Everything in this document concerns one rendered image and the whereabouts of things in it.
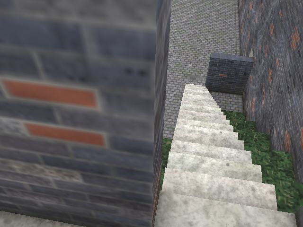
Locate stairs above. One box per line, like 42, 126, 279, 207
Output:
161, 83, 277, 211

